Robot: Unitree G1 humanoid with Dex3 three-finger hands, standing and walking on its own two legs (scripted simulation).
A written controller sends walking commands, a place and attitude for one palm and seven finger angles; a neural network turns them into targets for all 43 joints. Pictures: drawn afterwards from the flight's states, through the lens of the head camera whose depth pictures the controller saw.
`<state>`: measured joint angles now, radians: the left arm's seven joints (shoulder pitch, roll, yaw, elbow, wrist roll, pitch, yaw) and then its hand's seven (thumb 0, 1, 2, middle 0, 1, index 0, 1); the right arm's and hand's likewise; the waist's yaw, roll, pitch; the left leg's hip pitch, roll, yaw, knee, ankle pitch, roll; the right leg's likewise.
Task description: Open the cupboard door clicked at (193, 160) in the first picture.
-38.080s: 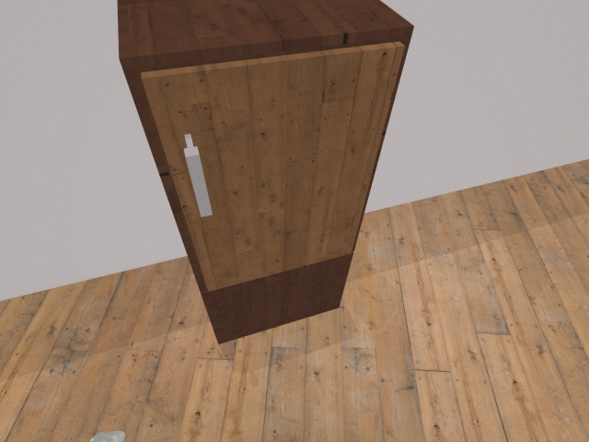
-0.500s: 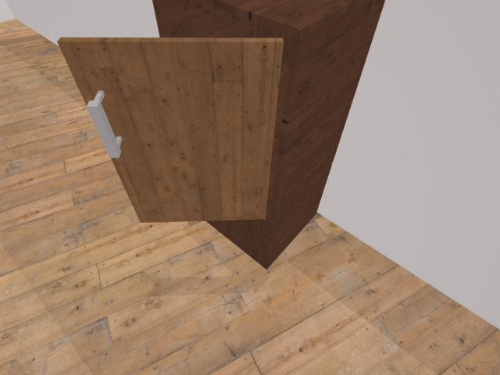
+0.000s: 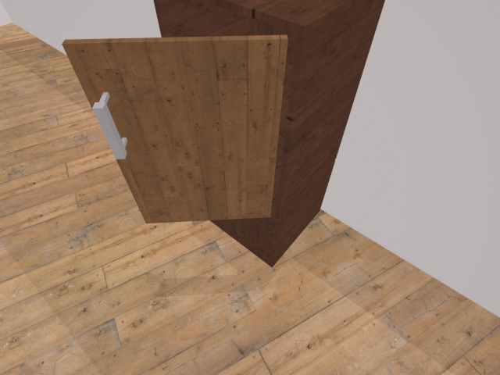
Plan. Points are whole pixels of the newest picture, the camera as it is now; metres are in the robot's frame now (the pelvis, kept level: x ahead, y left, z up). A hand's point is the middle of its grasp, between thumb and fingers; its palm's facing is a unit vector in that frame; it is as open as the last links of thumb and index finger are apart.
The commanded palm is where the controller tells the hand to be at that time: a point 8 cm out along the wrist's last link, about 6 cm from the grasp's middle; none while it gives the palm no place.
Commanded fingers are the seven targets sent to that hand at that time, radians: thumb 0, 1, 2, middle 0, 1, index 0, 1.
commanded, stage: look again from close up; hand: left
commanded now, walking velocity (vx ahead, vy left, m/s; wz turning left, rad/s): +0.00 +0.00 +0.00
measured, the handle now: (113, 126) +0.58 +0.33 +0.05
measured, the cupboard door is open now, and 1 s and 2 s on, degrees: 44 44 44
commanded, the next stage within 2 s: shuffle to correct the standing spot in 0.36 s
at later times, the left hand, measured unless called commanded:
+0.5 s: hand out of the picture +0.01 +0.21 -0.17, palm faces -0.01 -0.98 -0.21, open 7.4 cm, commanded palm none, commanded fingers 0.00 0.90 0.90 -0.20 -0.30 -0.20 -0.30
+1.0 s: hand out of the picture +0.03 +0.27 -0.19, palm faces +0.11 -0.98 -0.19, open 7.4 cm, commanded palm none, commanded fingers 0.00 0.90 0.90 -0.20 -0.30 -0.20 -0.30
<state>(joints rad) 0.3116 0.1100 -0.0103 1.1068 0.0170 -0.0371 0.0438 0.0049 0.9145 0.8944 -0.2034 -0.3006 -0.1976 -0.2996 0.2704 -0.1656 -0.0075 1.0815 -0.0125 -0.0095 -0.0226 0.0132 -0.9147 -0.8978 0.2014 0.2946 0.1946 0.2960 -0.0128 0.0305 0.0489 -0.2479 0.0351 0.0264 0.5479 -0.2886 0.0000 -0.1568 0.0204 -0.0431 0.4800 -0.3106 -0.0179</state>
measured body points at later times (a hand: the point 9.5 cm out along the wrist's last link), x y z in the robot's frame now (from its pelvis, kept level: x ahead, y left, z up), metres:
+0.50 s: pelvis +0.00 +0.03 +0.00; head +0.01 +0.03 +0.45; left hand +0.01 +0.27 -0.16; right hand +0.01 -0.20 -0.15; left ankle +0.00 +0.12 -0.74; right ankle -0.03 -0.11 -0.74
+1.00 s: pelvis +0.06 +0.09 -0.01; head +0.09 +0.12 +0.44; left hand +0.03 +0.32 -0.17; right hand +0.14 -0.15 -0.14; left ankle +0.07 +0.15 -0.74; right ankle +0.01 -0.05 -0.66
